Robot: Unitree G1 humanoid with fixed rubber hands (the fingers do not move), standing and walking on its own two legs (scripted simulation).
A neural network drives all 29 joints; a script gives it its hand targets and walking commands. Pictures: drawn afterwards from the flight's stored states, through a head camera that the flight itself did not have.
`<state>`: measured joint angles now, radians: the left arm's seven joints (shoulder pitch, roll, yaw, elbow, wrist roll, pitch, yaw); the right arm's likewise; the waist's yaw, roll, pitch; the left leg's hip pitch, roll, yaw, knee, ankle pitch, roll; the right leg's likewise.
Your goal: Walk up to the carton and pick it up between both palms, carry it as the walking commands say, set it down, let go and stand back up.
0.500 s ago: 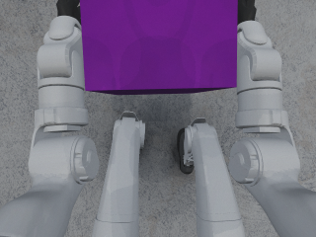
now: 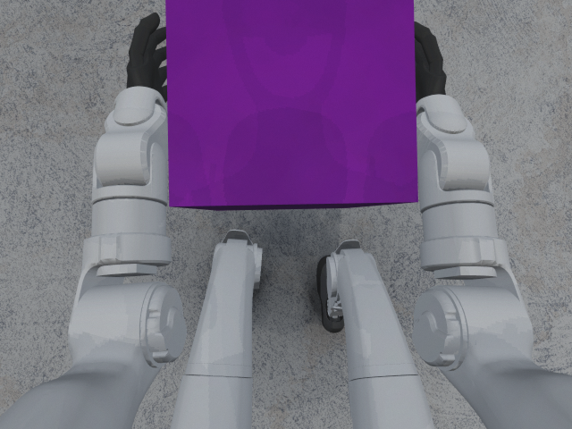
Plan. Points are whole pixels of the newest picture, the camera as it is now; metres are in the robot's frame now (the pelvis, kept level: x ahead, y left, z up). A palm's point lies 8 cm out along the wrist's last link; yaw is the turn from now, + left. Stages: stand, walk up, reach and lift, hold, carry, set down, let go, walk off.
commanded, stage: reach and lift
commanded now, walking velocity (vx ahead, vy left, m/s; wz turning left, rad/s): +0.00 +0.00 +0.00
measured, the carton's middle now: (285, 124) +0.47 +0.03 -0.11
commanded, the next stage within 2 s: none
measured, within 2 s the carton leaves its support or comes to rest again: neither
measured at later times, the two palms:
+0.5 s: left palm (114, 79) +0.46 +0.19 +0.03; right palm (465, 87) +0.46 -0.13 +0.03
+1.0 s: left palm (55, 34) +0.44 +0.18 +0.13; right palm out of the picture +0.45 -0.14 +0.13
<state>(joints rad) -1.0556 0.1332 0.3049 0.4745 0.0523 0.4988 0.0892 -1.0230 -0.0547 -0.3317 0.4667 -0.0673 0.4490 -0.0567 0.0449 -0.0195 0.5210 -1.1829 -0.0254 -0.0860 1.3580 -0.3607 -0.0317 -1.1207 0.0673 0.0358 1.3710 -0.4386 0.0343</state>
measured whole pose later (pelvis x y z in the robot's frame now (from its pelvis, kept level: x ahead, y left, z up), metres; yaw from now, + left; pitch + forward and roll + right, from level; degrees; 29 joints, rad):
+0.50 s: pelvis +0.01 +0.00 +0.06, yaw +1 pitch +7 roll -2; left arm -0.91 0.09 0.31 0.49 0.10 0.48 0.05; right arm -0.87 0.00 -0.34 0.47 -0.11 0.44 -0.04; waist 0.04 -0.03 0.44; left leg -0.91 -0.02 -0.09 1.05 -0.26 -0.03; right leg -0.85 0.05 0.04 1.07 -0.34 0.03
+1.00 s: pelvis +0.11 +0.00 +0.13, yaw +1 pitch +7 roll +0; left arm -0.45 -0.06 0.32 0.50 0.22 0.49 -0.01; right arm -0.46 0.09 -0.35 0.53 -0.23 0.47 0.09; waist 0.03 -0.04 -0.01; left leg -0.54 -0.03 -0.06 0.67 -0.25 -0.01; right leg -0.49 0.02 0.08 0.69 -0.32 0.02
